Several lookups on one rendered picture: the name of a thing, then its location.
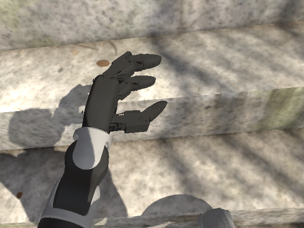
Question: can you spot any robot left forearm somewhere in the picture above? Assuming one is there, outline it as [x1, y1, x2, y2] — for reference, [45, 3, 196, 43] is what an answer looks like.
[37, 126, 112, 228]

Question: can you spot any left robot hand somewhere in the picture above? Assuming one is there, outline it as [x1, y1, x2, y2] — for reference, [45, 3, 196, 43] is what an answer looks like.
[82, 51, 167, 134]

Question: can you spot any robot right thigh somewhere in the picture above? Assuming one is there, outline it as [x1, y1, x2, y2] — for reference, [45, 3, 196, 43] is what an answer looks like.
[197, 208, 236, 228]

